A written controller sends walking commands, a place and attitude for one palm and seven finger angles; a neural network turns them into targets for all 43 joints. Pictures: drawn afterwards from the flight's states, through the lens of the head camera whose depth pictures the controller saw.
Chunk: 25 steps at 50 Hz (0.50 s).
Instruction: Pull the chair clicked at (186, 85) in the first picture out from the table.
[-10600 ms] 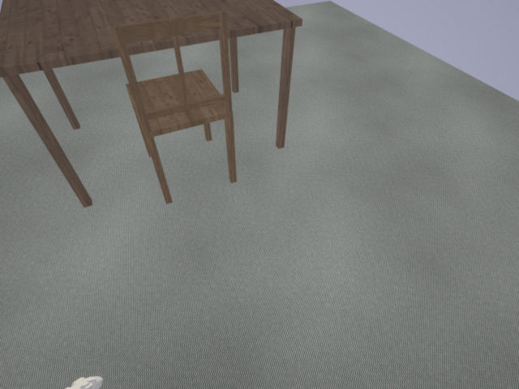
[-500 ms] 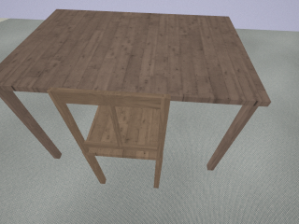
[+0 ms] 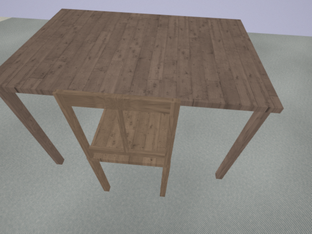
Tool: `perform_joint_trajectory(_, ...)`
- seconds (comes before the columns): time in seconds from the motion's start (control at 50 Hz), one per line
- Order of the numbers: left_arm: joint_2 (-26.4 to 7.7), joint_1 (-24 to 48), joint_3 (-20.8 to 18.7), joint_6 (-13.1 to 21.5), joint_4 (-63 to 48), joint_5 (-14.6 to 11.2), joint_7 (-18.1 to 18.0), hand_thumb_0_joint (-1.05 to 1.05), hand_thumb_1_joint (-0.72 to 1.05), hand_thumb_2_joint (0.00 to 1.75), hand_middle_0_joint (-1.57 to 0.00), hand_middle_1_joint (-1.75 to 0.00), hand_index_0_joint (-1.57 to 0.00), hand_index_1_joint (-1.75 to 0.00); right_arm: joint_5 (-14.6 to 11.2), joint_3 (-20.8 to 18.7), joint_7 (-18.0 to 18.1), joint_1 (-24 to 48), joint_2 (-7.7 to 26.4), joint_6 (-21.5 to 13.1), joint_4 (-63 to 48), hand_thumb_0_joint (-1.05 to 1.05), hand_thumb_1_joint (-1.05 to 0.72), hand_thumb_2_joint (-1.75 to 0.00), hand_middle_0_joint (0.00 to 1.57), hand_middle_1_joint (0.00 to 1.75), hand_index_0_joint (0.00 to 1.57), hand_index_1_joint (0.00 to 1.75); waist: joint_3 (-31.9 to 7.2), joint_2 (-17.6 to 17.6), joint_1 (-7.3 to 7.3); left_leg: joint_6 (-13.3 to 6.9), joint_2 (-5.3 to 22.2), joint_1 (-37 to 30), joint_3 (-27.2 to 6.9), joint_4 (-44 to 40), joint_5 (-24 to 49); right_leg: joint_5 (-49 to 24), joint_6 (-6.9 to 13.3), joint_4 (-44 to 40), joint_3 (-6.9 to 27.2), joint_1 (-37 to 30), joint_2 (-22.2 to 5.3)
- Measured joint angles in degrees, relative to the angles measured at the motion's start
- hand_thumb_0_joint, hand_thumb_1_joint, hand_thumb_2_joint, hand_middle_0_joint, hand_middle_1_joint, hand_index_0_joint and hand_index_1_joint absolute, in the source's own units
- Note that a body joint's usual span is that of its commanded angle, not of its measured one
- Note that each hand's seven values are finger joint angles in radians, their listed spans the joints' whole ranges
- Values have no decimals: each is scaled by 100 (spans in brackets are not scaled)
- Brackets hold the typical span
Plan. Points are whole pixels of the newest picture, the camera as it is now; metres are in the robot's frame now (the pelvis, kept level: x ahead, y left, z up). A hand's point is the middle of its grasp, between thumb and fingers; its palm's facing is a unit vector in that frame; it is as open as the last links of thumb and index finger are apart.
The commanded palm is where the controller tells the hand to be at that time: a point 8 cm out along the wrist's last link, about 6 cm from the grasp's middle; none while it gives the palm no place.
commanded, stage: look again from close up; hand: left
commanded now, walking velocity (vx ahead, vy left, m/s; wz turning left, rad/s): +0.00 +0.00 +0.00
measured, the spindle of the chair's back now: (123, 132) +0.47 +0.15 -0.11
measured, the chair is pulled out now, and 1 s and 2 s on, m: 0.00 0.00 0.00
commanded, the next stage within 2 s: raise the hand toward the chair's back in 0.06 s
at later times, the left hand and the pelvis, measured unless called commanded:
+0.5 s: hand (103, 215) +0.17 +0.14 -0.04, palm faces -0.08 -1.00 +0.03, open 8.5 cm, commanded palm +0.11 +0.23 -0.07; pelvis -0.03 +0.00 -0.07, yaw +2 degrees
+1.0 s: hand (87, 219) +0.16 +0.19 -0.06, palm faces +0.01 -1.00 -0.05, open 12.9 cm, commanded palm +0.13 +0.24 -0.06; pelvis -0.05 -0.01 -0.10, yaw +3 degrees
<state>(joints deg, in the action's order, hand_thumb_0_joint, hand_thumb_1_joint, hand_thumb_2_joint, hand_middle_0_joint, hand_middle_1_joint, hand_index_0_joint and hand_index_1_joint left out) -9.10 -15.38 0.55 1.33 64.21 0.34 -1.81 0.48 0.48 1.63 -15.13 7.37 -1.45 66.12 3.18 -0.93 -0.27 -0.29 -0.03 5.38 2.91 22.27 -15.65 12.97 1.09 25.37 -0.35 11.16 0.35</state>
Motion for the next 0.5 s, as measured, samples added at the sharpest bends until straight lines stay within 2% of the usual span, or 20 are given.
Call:
perform_joint_trajectory(0.18, 25, 0, 3, 28, 6, 20, -43, 0, 92, 90, -20, -29, -20, -30, -10, 3, -11, -21, 2, 6, -28, 0, -91, -90, 20, 30, 20, 30, 0, 30, 2, -26, -1, 102, -8, 104, -13, -34, -35, -15, -10, 38, -6)
perform_joint_trajectory(0.2, 6, -278, -52, -344, -861, -214, -91, 1, 93, 90, -20, -29, -20, -30, -68, 36, 24, -115, 45, -28, -262, 1, -92, -90, 20, 30, 20, 30, 26, 45, 10, -31, 4, 160, -16, 209, -57, -27, -41, 36, -19, 71, -6)
perform_joint_trajectory(0.22, -49, -616, -189, -609, -2013, -445, -146, 2, 94, 90, -20, -29, -20, -30, -136, 69, 117, -258, 89, -240, -521, 1, -92, -90, 20, 30, 20, 30, 47, 29, -28, -39, -15, 172, -8, 266, -88, 11, -44, 134, -10, 107, -25)
perform_joint_trajectory(0.24, -124, -890, -225, -497, -2958, -580, -246, 3, 95, 90, -20, -29, -20, -30, -171, 63, 191, -395, 137, -514, -757, 1, -92, -90, 20, 30, 20, 30, -9, 14, -47, -46, -44, 224, -10, 329, -115, 72, -48, 259, -10, 184, -57)
perform_joint_trajectory(0.3, -201, -997, -236, 96, -4662, -934, -375, 3, 93, 89, -19, -29, -20, -30, -243, -5, 255, -506, 392, -1187, -1395, 2, -92, -90, 20, 30, 20, 30, -254, 102, 140, -78, -142, 667, -194, 807, -261, 287, -83, 676, -190, 510, -185)
perform_joint_trajectory(0.34, -117, -669, -313, 726, -5070, -1053, -168, 3, 90, 88, -19, -29, -19, -29, -188, -100, 192, -354, 584, -1420, -1815, 2, -92, -90, 20, 30, 20, 30, -470, 158, 248, -92, -182, 1197, -260, 1313, -428, 440, -94, 1101, -258, 979, -244)
perform_joint_trajectory(0.4, 82, -349, -402, 1888, -5309, -1272, 550, 2, 84, 86, -18, -28, -18, -28, -102, -252, -6, 18, 740, -1544, -2449, 2, -92, -90, 20, 30, 20, 30, -851, 50, 268, -77, -165, 2091, -152, 2148, -752, 720, -74, 1946, -154, 1927, -243)
perform_joint_trajectory(0.44, 173, -307, -408, 2668, -5304, -1273, 1190, 1, 79, 84, -17, -27, -18, -28, -76, -358, -170, 288, 789, -1508, -2899, 1, -91, -90, 20, 30, 20, 30, -975, -60, 267, -75, -120, 2616, -92, 2737, -1000, 919, -54, 2514, -97, 2475, -207)
perform_joint_trajectory(0.48, 166, -399, -385, 3161, -5283, -1178, 1691, 1, 74, 82, -17, -26, -17, -27, -87, -448, -280, 514, 827, -1422, -3336, 1, -91, -90, 20, 30, 20, 30, -1067, -178, 232, -72, -84, 3132, -57, 3315, -1242, 1131, -36, 3081, -64, 3011, -184)
perform_joint_trajectory(0.5, 141, -488, -373, 3234, -5301, -1156, 1850, 0, 72, 81, -17, -26, -17, -27, -102, -483, -301, 602, 843, -1362, -3536, 1, -91, -90, 20, 30, 20, 30, -1103, -240, 193, -80, -74, 3372, -45, 3576, -1342, 1231, -31, 3348, -54, 3262, -179)
